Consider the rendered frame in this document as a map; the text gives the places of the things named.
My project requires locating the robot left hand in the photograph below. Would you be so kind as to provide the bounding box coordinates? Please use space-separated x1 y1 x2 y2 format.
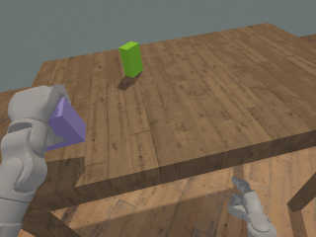
8 84 72 147

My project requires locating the robot right hand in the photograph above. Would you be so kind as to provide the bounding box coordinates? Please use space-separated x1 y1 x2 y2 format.
227 176 265 221

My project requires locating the left robot forearm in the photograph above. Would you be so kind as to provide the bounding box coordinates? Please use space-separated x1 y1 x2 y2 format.
0 118 48 237

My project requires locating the right robot forearm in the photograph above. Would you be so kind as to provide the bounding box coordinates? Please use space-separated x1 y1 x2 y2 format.
246 212 277 237

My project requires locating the table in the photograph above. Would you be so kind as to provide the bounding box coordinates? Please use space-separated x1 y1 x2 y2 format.
0 23 316 237

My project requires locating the sponge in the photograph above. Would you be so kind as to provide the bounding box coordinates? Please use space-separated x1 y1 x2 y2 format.
45 97 86 152

